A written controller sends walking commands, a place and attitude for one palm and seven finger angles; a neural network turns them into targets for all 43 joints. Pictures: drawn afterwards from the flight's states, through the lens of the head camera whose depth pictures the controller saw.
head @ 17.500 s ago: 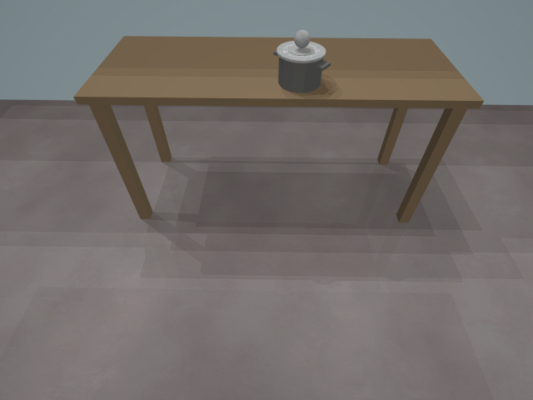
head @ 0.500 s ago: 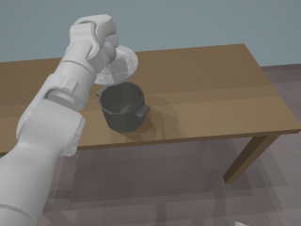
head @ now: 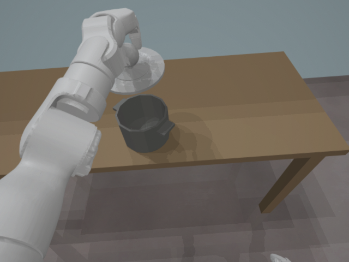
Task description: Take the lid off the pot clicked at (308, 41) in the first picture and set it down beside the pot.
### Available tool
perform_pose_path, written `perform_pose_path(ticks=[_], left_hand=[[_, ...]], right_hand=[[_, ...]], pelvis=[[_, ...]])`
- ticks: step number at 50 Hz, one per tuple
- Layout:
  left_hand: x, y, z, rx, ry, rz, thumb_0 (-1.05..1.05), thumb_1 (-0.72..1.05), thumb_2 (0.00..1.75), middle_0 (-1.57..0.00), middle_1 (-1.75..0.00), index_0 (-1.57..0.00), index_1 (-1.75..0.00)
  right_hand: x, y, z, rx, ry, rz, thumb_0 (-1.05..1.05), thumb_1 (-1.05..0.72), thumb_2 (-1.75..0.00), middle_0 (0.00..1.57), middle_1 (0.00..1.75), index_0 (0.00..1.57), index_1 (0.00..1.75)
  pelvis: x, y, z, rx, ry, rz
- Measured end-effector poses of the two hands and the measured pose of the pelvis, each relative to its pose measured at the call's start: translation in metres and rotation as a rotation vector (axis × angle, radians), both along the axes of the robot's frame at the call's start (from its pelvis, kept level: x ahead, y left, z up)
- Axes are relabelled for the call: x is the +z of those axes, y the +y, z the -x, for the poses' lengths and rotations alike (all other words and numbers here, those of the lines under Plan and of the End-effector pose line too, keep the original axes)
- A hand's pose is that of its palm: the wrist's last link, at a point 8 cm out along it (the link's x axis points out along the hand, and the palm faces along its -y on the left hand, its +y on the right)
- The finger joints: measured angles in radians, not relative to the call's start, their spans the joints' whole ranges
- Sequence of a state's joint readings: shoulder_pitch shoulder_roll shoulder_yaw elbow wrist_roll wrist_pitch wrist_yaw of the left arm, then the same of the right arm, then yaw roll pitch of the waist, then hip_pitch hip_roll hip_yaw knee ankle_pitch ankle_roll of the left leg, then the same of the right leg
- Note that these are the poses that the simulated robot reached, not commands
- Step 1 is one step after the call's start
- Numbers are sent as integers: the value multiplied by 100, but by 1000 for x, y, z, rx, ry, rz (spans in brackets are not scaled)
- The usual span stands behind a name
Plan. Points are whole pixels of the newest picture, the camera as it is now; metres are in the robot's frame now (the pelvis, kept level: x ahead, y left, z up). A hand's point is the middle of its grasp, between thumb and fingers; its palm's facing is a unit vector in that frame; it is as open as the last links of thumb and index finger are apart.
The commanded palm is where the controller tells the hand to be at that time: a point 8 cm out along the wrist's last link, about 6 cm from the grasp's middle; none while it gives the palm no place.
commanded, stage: move the lid sideways beside the pot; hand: left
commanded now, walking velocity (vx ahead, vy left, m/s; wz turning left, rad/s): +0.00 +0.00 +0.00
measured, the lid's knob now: (127, 55) +0.53 +0.07 +0.20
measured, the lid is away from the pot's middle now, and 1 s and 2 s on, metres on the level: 0.01 0.14 0.25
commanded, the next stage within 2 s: lower the lid onto the table in 1.98 s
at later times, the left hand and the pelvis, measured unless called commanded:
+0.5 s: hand (86, 57) +0.49 +0.15 +0.23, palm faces -0.26 -0.06 -0.96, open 8.5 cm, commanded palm +0.49 +0.15 +0.30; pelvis +0.00 +0.00 +0.00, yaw +0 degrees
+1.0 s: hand (55, 59) +0.49 +0.21 +0.23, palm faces -0.26 -0.06 -0.96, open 8.5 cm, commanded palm +0.49 +0.21 +0.30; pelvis +0.00 +0.01 +0.00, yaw +1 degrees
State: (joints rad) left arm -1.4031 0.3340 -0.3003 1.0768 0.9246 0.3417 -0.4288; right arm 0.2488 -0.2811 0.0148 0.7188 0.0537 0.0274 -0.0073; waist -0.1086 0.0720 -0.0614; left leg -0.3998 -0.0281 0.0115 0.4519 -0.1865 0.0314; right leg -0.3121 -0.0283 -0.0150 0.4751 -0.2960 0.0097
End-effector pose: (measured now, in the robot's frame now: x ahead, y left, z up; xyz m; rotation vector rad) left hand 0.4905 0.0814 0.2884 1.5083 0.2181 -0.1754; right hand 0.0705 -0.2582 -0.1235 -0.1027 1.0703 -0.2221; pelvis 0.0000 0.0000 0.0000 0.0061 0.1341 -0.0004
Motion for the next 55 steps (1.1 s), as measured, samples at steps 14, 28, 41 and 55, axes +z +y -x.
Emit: perform_pose_path(ticks=[14, 28, 41, 55], left_hand=[[2, 37, 2, 51, 8, -18, -2, 16, 91, -66, -94, -56, -87], [-3, 79, 4, 75, 20, -28, -3, 16, 91, -67, -94, -56, -87], [-3, 115, 3, 114, 32, -25, -3, 16, 91, -67, -94, -56, -87], [1, 140, 11, 128, 28, -34, -3, 16, 91, -67, -94, -56, -87]], right_hand=[[2, -5, 5, -12, 17, 9, 1, -91, -90, 20, 30, 20, 30], [9, -6, -3, -1, 8, 41, 1, -91, -90, 20, 30, 20, 30], [8, 2, 8, -12, 59, 36, 1, -91, -90, 20, 30, 20, 30], [8, 6, 16, -12, 87, 41, 1, -91, -90, 20, 30, 20, 30]], pelvis=[[1, -1, -1, -2, -10, 2], [0, 4, 2, 8, -11, 10], [0, 10, 0, 8, -5, 17], [0, 15, 5, 16, -6, 25]])
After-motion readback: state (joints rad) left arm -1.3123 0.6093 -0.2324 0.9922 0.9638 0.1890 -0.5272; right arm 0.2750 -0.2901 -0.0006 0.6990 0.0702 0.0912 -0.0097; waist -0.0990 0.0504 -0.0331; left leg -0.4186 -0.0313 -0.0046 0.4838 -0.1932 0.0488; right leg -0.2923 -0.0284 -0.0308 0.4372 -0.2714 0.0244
